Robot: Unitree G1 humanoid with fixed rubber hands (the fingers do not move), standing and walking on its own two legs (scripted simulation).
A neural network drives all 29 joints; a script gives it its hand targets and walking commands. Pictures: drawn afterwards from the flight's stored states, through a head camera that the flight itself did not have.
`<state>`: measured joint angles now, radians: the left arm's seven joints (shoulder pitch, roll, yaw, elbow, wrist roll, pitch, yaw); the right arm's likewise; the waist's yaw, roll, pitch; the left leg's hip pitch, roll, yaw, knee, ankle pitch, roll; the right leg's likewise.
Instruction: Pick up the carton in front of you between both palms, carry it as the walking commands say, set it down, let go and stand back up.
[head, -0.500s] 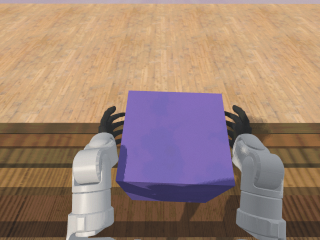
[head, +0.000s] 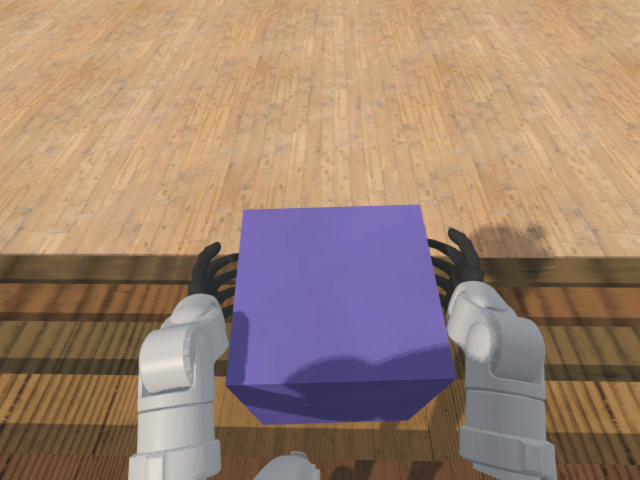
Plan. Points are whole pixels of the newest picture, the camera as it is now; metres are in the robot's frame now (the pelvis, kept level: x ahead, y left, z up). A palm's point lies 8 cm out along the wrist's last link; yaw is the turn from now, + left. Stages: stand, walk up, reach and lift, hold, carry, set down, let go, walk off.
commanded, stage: carry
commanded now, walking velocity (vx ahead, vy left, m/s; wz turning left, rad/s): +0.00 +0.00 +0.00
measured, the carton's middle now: (333, 325) +0.32 +0.03 +0.01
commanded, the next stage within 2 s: none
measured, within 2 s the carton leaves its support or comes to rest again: neither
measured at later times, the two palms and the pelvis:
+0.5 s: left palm (258, 211) +0.62 +0.21 -0.09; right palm (407, 217) +0.61 -0.09 -0.07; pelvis +0.31 +0.08 -0.14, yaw +3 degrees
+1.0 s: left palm (257, 161) +0.95 +0.30 -0.22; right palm (363, 163) +0.98 -0.01 -0.23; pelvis +0.65 +0.11 -0.31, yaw +2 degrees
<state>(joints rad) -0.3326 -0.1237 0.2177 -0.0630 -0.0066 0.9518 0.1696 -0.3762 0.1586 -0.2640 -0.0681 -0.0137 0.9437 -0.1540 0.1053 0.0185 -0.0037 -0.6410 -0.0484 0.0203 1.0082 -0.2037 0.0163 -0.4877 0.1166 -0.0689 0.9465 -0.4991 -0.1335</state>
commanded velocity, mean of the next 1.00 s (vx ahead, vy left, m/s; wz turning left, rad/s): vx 0.00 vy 0.00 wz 0.00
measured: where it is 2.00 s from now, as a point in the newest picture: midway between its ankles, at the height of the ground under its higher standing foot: (334, 284)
